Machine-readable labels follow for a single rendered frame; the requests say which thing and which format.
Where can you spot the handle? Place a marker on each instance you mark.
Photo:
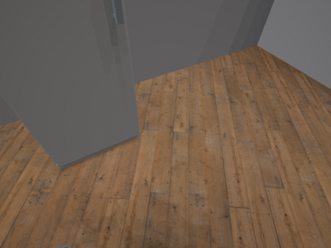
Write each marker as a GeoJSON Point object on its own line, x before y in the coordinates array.
{"type": "Point", "coordinates": [118, 12]}

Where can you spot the fridge door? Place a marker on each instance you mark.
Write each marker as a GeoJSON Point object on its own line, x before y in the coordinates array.
{"type": "Point", "coordinates": [65, 69]}

